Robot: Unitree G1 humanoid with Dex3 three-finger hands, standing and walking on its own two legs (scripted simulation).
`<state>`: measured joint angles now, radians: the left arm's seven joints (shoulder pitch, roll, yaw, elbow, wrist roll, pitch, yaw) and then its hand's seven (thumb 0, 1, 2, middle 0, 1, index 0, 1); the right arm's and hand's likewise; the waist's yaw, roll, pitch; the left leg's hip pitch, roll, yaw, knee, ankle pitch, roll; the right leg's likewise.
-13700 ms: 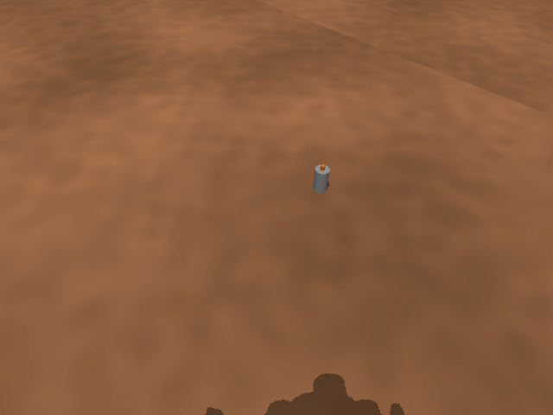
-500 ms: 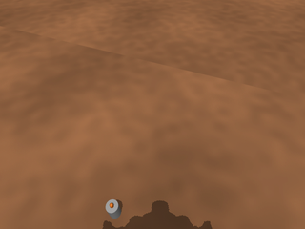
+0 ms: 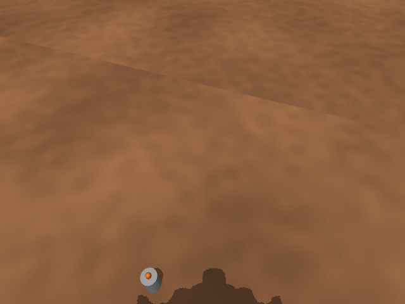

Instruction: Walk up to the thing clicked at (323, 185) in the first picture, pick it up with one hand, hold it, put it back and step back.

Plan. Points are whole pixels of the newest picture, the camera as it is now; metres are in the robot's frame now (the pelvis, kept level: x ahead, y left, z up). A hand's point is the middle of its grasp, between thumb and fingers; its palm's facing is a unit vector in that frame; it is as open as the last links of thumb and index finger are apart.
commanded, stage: stand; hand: left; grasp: from the side
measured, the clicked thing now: (150, 279) +0.35 +0.24 -0.70
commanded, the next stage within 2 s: go down in 0.04 s
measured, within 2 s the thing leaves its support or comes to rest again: neither
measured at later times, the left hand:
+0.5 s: hand out of the picture +0.15 +0.28 -0.18, palm faces +0.09 -0.94 -0.33, open 13.6 cm
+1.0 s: hand out of the picture +0.13 +0.30 -0.22, palm faces +0.11 -0.94 -0.31, open 17.2 cm
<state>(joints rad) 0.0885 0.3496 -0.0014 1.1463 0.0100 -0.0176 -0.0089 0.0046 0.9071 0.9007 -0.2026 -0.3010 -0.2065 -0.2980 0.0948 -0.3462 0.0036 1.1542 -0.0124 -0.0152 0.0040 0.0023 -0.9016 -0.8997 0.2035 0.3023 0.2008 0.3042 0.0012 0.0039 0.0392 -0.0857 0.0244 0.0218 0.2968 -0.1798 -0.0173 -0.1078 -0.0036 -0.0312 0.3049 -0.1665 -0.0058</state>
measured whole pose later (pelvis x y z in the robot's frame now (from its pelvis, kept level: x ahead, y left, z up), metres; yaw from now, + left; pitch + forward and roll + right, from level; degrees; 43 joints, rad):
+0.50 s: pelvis -0.02 +0.00 -0.05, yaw +0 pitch +10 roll +0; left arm -0.01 0.37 0.25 0.98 0.07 -0.03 -0.07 0.00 0.17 0.27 -0.05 -0.09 -0.06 -0.07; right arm 0.25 -0.25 -0.03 0.74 0.01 -0.05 -0.01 0.00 -0.97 -0.92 0.20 0.30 0.20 0.30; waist -0.03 -0.02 -0.05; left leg -0.61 0.03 0.00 0.81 -0.38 -0.01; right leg -0.61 -0.01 -0.04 0.79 -0.36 -0.01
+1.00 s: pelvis -0.02 +0.02 -0.11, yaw +1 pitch +19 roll -3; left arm 0.28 0.36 0.29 0.44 0.00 0.08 -0.12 -0.01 -0.48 0.02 -0.08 -0.06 -0.09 -0.05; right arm 0.17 -0.23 -0.01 0.54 0.00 -0.14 -0.05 0.01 -0.91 -0.90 0.20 0.30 0.20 0.30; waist -0.02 -0.02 -0.13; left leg -0.98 0.02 -0.03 1.22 -0.57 0.01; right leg -0.96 -0.02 -0.06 1.16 -0.53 0.01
